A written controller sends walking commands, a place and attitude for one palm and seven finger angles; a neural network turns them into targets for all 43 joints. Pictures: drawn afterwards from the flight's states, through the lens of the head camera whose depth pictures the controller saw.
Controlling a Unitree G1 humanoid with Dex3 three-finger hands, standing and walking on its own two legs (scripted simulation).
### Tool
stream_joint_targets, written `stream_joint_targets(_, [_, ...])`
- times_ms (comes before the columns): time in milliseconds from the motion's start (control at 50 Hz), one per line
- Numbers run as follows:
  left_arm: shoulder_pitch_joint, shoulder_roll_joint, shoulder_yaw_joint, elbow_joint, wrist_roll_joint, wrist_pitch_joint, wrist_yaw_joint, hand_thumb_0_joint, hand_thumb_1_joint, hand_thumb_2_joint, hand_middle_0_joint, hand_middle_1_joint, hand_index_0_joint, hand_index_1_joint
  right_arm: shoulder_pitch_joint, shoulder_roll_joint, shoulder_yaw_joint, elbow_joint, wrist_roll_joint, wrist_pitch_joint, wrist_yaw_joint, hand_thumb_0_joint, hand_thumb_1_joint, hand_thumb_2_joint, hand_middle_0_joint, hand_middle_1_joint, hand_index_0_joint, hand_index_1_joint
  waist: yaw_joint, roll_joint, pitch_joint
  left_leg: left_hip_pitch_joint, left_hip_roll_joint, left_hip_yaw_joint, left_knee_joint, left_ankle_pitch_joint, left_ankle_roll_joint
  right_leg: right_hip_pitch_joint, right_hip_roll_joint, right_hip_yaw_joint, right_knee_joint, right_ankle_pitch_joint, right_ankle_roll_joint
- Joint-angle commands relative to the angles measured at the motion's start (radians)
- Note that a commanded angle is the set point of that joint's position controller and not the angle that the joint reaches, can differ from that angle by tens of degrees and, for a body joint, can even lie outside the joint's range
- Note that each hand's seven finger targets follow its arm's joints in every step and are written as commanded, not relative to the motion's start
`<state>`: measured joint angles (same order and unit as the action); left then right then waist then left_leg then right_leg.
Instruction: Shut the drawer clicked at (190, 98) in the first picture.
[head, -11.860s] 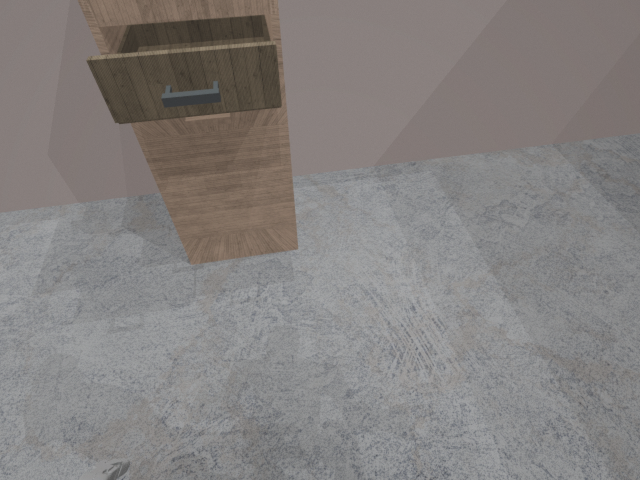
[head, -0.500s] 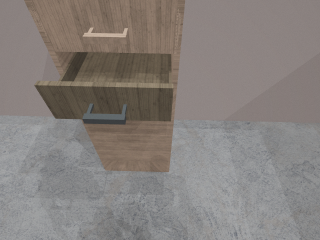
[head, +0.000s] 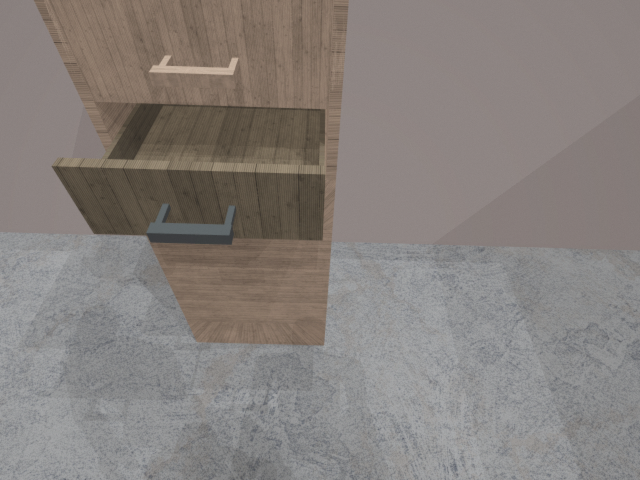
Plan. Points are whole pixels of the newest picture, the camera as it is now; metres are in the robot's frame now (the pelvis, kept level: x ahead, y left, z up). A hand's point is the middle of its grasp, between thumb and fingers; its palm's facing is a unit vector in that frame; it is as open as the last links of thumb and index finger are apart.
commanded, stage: look again from close up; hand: left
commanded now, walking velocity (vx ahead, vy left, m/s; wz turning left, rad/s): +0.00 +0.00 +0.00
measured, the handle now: (194, 222) +0.45 +0.22 +0.05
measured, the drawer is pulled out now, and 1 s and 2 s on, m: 0.17 0.17 0.17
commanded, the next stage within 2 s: raise the hand and make a fist in 0.58 s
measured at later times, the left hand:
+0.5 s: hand out of the picture +0.04 +0.17 -0.19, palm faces +0.02 -0.98 -0.20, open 7.4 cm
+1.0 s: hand (205, 416) +0.19 +0.15 +0.00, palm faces -0.01 -1.00 -0.01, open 6.5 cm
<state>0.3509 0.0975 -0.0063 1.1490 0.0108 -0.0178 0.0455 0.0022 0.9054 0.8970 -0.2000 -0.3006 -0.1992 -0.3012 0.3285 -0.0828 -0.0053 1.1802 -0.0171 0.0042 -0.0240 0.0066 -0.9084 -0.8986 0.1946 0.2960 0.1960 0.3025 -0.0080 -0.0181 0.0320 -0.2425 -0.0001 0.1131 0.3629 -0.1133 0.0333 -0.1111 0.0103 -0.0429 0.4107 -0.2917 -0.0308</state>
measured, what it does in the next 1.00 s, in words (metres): lowers itself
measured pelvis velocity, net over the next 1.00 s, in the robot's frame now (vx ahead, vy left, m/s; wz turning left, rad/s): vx -0.02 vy -0.01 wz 0.04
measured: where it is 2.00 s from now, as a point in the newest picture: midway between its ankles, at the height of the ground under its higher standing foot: outside the picture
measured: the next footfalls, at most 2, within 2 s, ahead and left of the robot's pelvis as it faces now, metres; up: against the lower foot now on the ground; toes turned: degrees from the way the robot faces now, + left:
none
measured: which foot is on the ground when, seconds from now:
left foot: down 0.00-1.00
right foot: down 0.00-1.00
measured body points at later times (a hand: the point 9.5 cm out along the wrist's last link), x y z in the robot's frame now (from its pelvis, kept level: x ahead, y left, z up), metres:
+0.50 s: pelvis +0.03 +0.00 -0.01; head +0.03 +0.01 +0.44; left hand +0.04 +0.23 -0.17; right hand +0.05 -0.23 -0.16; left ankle +0.05 +0.10 -0.74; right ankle -0.04 -0.09 -0.74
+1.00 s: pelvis -0.02 -0.01 -0.06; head +0.00 -0.01 +0.39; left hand +0.19 +0.20 +0.00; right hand +0.19 -0.25 -0.12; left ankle +0.05 +0.10 -0.74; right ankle -0.03 -0.09 -0.74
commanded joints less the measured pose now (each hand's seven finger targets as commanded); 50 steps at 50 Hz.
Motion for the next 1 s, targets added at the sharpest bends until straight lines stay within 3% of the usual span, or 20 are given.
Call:
stream_joint_targets(0, [0.104, 0.063, 0.007, -0.01, -0.003, -0.01, 0.003, 0.0, 0.9, 0.9, -0.2, -0.3, -0.2, -0.3, 0.052, -0.091, -0.012, -0.02, 0.005, -0.016, -0.01, 0.0, -0.9, -0.9, 0.2, 0.3, 0.2, 0.3, 0.003, 0.006, 0.057, 0.101, 0.116, -0.146, -0.06, -0.074, -0.008, -0.181, -0.123, 0.117, -0.127, 0.001, -0.01])
stream_joint_targets(60, [0.104, 0.062, 0.006, -0.011, -0.002, -0.014, 0.004, 0.0, 0.9, 0.9, -0.2, -0.3, -0.2, -0.3, 0.05, -0.088, -0.011, -0.02, 0.006, -0.018, -0.01, 0.0, -0.9, -0.9, 0.2, 0.3, 0.2, 0.3, 0.0, -0.002, 0.062, 0.101, 0.115, -0.143, -0.051, -0.045, -0.009, -0.173, -0.121, 0.12, -0.129, 0.025, -0.01])
stream_joint_targets(80, [0.132, 0.104, -0.003, -0.01, 0.029, -0.041, 0.029, 0.0, 0.9, 0.9, -0.2, -0.3, -0.2, -0.3, -0.061, -0.144, -0.006, -0.105, 0.007, -0.038, 0.006, 0.0, -0.9, -0.9, 0.2, 0.3, 0.2, 0.3, 0.035, 0.017, 0.104, -0.015, 0.105, -0.125, 0.189, 0.033, -0.028, -0.174, -0.149, 0.174, -0.131, 0.322, 0.011])
stream_joint_targets(100, [0.073, 0.14, 0.006, -0.065, 0.015, -0.043, 0.024, 0.0, 0.9, 0.9, -0.2, -0.3, -0.2, -0.3, 0.001, -0.1, -0.009, -0.127, 0.005, -0.025, 0.014, 0.0, -0.9, -0.9, 0.2, 0.3, 0.2, 0.3, -0.036, 0.02, 0.036, 0.002, 0.084, -0.122, 0.179, -0.142, -0.024, -0.194, -0.188, 0.188, -0.15, 0.061, -0.026])
stream_joint_targets(140, [0.028, 0.134, 0.005, -0.093, 0.007, -0.047, 0.015, 0.0, 0.9, 0.9, -0.2, -0.3, -0.2, -0.3, 0.029, -0.104, -0.003, -0.124, -0.003, -0.017, 0.018, 0.0, -0.9, -0.9, 0.2, 0.3, 0.2, 0.3, -0.041, 0.028, 0.03, 0.013, 0.072, -0.106, 0.186, -0.123, -0.019, -0.205, -0.163, 0.165, -0.122, -0.042, -0.057])
stream_joint_targets(240, [0.06, 0.111, 0.004, -0.095, 0.001, -0.037, 0.011, 0.0, 0.9, 0.9, -0.2, -0.3, -0.2, -0.3, 0.029, -0.128, 0.005, -0.142, 0.0, -0.035, 0.006, 0.0, -0.9, -0.9, 0.2, 0.3, 0.2, 0.3, -0.009, 0.0, 0.009, 0.013, 0.097, -0.131, 0.131, 0.054, 0.014, -0.116, -0.103, 0.103, 0.002, 0.198, -0.042])
stream_joint_targets(640, [0.024, 0.176, 0.008, -0.12, 0.002, -0.006, 0.005, 0.0, 0.9, 0.9, -0.2, -0.3, -0.2, -0.3, -0.064, -0.193, 0.002, -0.124, 0.002, -0.033, -0.005, 0.0, -0.9, -0.9, 0.2, 0.3, 0.2, 0.3, 0.013, 0.015, -0.004, 0.085, 0.12, -0.124, 0.082, 0.162, 0.019, -0.077, -0.107, 0.103, -0.015, 0.253, -0.008])
stream_joint_targets(660, [0.068, 0.169, 0.007, -0.108, 0.02, -0.024, 0.04, 0.0, 0.9, 0.9, -0.2, -0.3, -0.2, -0.3, -0.11, -0.222, -0.003, -0.192, 0.01, -0.034, -0.001, 0.0, -0.9, -0.9, 0.2, 0.3, 0.2, 0.3, 0.018, 0.07, 0.091, 0.023, 0.123, -0.101, 0.267, 0.236, -0.002, -0.175, -0.15, 0.17, -0.053, 0.528, 0.032])
stream_joint_targets(680, [-0.669, 0.44, 0.187, -1.709, -0.183, -0.216, 0.042, 0.0, 0.9, 0.9, -0.22, -0.322, -0.22, -0.322, -0.077, -0.361, -0.054, -0.535, 0.064, -0.177, -0.027, 0.0, -0.9, -0.9, 0.2, 0.3, 0.2, 0.3, -0.085, 0.266, -0.45, 0.325, 0.023, -0.132, 0.125, 0.37, 0.001, -0.133, -0.065, 0.033, 0.071, 0.531, -0.013])
stream_joint_targets(700, [-0.177, 0.339, 0.142, -1.498, -0.111, -0.183, 0.074, 0.0, 0.9, 0.9, -0.24, -0.343, -0.24, -0.343, -0.118, -0.268, -0.008, -0.487, 0.046, -0.289, -0.062, 0.0, -0.9, -0.9, 0.2, 0.3, 0.2, 0.3, 0.015, 0.411, -0.481, 0.534, 0.107, -0.195, 0.06, 0.499, -0.003, -0.203, -0.016, -0.004, 0.213, 0.253, -0.014])
stream_joint_targets(720, [0.106, 0.133, 0.005, -1.345, -0.131, -0.05, 0.095, 0.0, 0.9, 0.9, -0.26, -0.365, -0.26, -0.365, -0.133, -0.23, -0.015, -0.482, 0.068, -0.32, -0.057, 0.0, -0.9, -0.9, 0.2, 0.3, 0.2, 0.3, -0.014, 0.362, -0.375, 0.405, 0.097, -0.202, 0.027, 0.449, -0.04, -0.297, -0.003, -0.033, 0.286, 0.029, 0.002])
stream_joint_targets(740, [0.11, -0.011, -0.066, -1.281, -0.161, -0.025, 0.071, 0.0, 0.9, 0.9, -0.28, -0.387, -0.28, -0.387, -0.083, -0.221, -0.018, -0.472, 0.071, -0.322, -0.046, 0.0, -0.9, -0.9, 0.2, 0.3, 0.2, 0.3, -0.041, 0.196, -0.202, 0.305, 0.088, -0.194, 0.039, 0.386, -0.032, -0.345, -0.003, -0.036, 0.289, -0.009, 0.014])
stream_joint_targets(760, [-0.017, 0.041, -0.041, -1.324, -0.162, -0.067, 0.053, 0.0, 0.9, 0.9, -0.3, -0.408, -0.3, -0.408, -0.107, -0.264, -0.042, -0.525, 0.055, -0.324, -0.037, 0.0, -0.9, -0.9, 0.2, 0.3, 0.2, 0.3, -0.058, 0.072, -0.081, 0.158, 0.085, -0.207, 0.09, 0.214, -0.029, -0.397, -0.004, -0.049, 0.225, -0.062, 0.019])
stream_joint_targets(780, [0.015, 0.065, -0.004, -1.262, -0.157, -0.113, 0.029, 0.0, 0.9, 0.9, -0.32, -0.43, -0.32, -0.43, -0.114, -0.29, -0.059, -0.54, 0.036, -0.32, -0.033, 0.0, -0.9, -0.9, 0.2, 0.3, 0.2, 0.3, -0.062, -0.071, -0.066, 0.048, 0.063, -0.19, 0.154, 0.022, -0.019, -0.43, 0.002, -0.06, 0.159, -0.056, 0.017])
stream_joint_targets(800, [0.137, 0.042, 0.022, -1.149, -0.175, -0.17, -0.009, 0.0, 0.9, 0.9, -0.34, -0.452, -0.34, -0.452, -0.135, -0.285, -0.061, -0.573, 0.029, -0.311, -0.03, 0.0, -0.9, -0.9, 0.2, 0.3, 0.2, 0.3, -0.031, -0.167, -0.04, -0.07, 0.039, -0.176, 0.207, -0.091, -0.022, -0.445, 0.007, -0.073, 0.138, -0.056, 0.017])
stream_joint_targets(820, [0.24, 0.048, 0.043, -1.051, -0.18, -0.229, -0.063, 0.0, 0.9, 0.9, -0.36, -0.473, -0.36, -0.473, -0.154, -0.285, -0.065, -0.602, 0.037, -0.304, -0.018, 0.0, -0.9, -0.9, 0.2, 0.3, 0.2, 0.3, -0.005, -0.19, -0.017, -0.132, 0.023, -0.157, 0.264, -0.075, -0.021, -0.46, 0.006, -0.064, 0.16, -0.013, 0.012])
stream_joint_targets(880, [0.228, 0.056, 0.078, -1.03, -0.232, -0.48, -0.261, 0.0, 0.9, 0.9, -0.42, -0.538, -0.42, -0.538, -0.205, -0.291, -0.079, -0.659, 0.015, -0.286, 0.01, 0.0, -0.9, -0.9, 0.2, 0.3, 0.2, 0.3, 0.036, -0.251, -0.171, -0.342, -0.001, -0.12, 0.452, -0.078, -0.034, -0.544, -0.006, -0.016, 0.369, 0.091, 0.02])
stream_joint_targets(900, [0.194, 0.101, 0.11, -1.042, -0.241, -0.543, -0.319, 0.0, 0.9, 0.9, -0.44, -0.56, -0.44, -0.56, -0.224, -0.292, -0.084, -0.689, 0.021, -0.286, 0.017, 0.0, -0.9, -0.9, 0.2, 0.3, 0.2, 0.3, 0.042, -0.186, -0.189, -0.391, -0.003, -0.111, 0.493, -0.124, -0.037, -0.578, -0.013, 0.008, 0.402, 0.029, 0.015])
stream_joint_targets(940, [0.152, 0.194, 0.186, -1.122, -0.259, -0.533, -0.347, 0.0, 0.9, 0.9, -0.48, -0.603, -0.48, -0.603, -0.24, -0.298, -0.082, -0.775, 0.037, -0.263, 0.021, 0.0, -0.9, -0.9, 0.2, 0.3, 0.2, 0.3, 0.08, 0.003, -0.26, -0.385, -0.015, -0.083, 0.514, -0.173, -0.026, -0.555, -0.024, 0.059, 0.404, -0.088, 0.001])
stream_joint_targets(980, [0.04, 0.223, 0.194, -1.244, -0.282, -0.469, -0.323, 0.0, 0.9, 0.9, -0.52, -0.647, -0.52, -0.647, -0.245, -0.288, -0.065, -0.841, 0.052, -0.238, 0.004, 0.0, -0.9, -0.9, 0.2, 0.3, 0.2, 0.3, 0.064, 0.057, -0.293, -0.374, -0.016, -0.078, 0.507, -0.246, -0.012, -0.549, -0.026, 0.102, 0.35, -0.216, 0.01])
